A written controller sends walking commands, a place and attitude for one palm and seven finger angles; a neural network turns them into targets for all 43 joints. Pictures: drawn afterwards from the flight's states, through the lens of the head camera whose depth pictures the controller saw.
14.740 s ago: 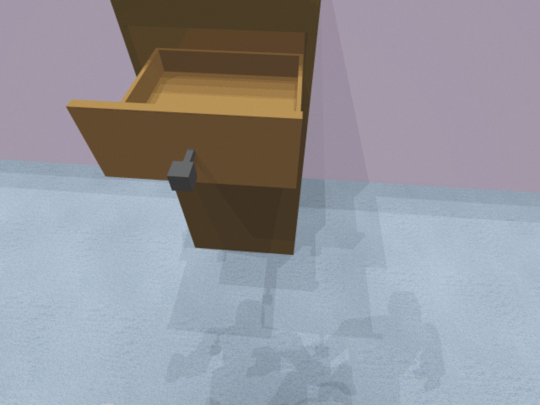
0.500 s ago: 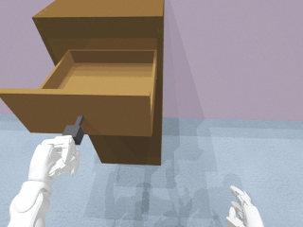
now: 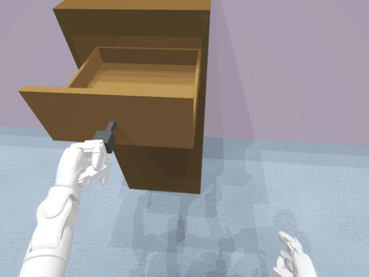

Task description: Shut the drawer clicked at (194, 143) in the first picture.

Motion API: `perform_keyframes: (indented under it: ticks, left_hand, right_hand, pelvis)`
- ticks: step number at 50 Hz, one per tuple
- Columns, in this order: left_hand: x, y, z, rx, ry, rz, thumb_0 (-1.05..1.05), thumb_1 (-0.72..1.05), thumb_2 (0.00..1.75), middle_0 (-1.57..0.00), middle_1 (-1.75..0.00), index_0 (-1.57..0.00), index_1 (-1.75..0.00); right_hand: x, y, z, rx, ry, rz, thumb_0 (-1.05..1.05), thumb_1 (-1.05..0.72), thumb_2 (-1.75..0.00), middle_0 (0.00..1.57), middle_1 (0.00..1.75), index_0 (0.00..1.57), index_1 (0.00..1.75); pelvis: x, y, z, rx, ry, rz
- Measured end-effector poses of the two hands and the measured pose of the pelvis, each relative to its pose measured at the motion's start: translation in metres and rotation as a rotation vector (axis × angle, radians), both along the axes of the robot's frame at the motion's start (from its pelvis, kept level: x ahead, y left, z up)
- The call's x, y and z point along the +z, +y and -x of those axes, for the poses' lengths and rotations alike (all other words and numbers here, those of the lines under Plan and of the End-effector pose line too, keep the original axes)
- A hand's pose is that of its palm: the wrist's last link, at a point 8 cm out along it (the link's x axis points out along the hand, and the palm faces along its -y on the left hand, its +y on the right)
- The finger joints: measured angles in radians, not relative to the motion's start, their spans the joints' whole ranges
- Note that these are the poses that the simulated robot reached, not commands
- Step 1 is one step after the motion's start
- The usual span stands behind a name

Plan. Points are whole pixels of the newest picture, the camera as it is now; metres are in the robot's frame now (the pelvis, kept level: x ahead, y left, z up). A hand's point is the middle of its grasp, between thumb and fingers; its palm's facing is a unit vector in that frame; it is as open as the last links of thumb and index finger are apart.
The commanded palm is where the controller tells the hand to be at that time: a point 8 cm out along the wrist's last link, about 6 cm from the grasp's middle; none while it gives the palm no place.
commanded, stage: push the drawer shut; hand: left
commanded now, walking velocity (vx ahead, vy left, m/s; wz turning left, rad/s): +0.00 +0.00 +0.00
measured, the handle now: (107, 135) +0.39 +0.21 +0.10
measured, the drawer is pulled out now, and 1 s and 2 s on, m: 0.28 0.15 0.04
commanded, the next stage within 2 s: none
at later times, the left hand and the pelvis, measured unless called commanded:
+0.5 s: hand (115, 140) +0.38 +0.19 +0.10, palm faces -0.01 -1.00 -0.05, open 3.1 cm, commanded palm +0.37 +0.23 +0.10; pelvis -0.01 +0.01 +0.00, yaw -1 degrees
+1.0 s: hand (122, 122) +0.44 +0.19 +0.10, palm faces -0.01 -1.00 -0.03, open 3.1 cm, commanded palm +0.43 +0.23 +0.10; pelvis +0.01 +0.01 +0.00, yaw -2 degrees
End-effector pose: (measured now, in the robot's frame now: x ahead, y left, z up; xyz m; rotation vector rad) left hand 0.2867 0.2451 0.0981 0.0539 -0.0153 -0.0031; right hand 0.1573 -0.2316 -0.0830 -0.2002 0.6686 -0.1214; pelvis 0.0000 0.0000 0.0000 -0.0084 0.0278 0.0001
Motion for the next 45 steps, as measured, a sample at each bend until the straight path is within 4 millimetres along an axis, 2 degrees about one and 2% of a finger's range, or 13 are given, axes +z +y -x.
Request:
perform_keyframes:
  ticks: [12,24,45]
  left_hand:
    - [0.002,-0.002,-0.034,-0.003,0.009,0.004,0.01,0.82,0.99,-1.40,-1.60,-1.40,-1.60]
    - [0.002,-0.003,-0.069,-0.006,0.016,0.008,0.01,0.83,0.99,-1.40,-1.60,-1.40,-1.60]
    - [0.002,-0.005,-0.120,-0.010,0.027,0.019,0.01,0.83,0.98,-1.40,-1.60,-1.40,-1.60]
  right_hand:
    - [-0.006,-0.010,0.033,-0.048,0.072,0.020,0.01,-0.90,-0.90,0.20,0.30,0.20,0.30]
    - [-0.017,-0.015,0.062,-0.092,0.179,0.028,0.01,-0.91,-0.90,0.20,0.30,0.20,0.30]
    - [-0.024,-0.019,0.079,-0.133,0.296,0.031,0.01,-0.91,-0.90,0.20,0.30,0.20,0.30]
  pelvis:
    - [0.000,0.002,0.009,-0.008,0.007,0.002]
    - [-0.001,0.005,0.007,-0.017,0.033,0.003]
    - [-0.003,0.008,-0.006,-0.027,0.084,0.006]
